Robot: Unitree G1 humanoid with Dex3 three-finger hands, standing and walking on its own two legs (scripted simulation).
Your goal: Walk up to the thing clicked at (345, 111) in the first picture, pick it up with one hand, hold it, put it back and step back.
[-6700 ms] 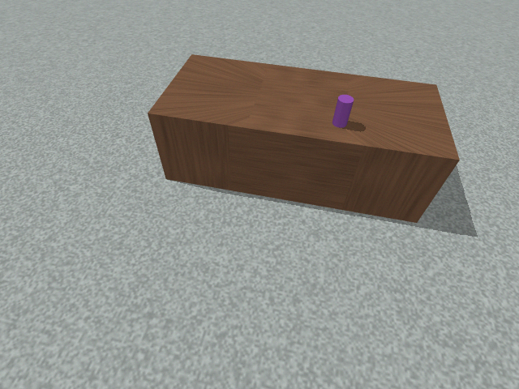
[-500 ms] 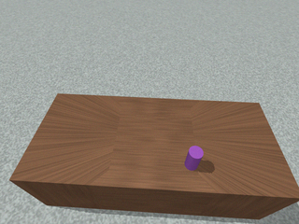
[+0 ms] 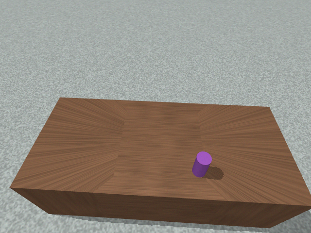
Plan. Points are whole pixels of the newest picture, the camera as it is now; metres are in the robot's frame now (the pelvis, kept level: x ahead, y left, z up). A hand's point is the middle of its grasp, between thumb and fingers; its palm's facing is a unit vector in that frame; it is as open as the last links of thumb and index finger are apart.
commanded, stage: stand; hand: right
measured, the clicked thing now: (201, 164) +0.45 -0.19 -0.30
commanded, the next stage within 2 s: go down in 0.12 s
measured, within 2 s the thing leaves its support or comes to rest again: neither
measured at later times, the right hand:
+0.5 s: hand out of the picture +0.14 -0.24 -0.15, palm faces +0.05 +0.95 -0.30, open 11.8 cm
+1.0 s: hand out of the picture +0.15 -0.27 -0.14, palm faces +0.10 +0.95 -0.31, open 17.5 cm
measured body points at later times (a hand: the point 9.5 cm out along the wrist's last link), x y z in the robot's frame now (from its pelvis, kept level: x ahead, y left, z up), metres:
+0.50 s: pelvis -0.02 +0.00 -0.02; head +0.02 +0.00 +0.43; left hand +0.16 +0.29 -0.11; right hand +0.14 -0.29 -0.13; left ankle -0.03 +0.15 -0.75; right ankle +0.03 -0.12 -0.75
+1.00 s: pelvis +0.00 +0.02 -0.04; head +0.04 +0.02 +0.41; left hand +0.17 +0.29 -0.11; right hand +0.14 -0.32 -0.11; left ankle -0.03 +0.15 -0.75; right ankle +0.03 -0.12 -0.75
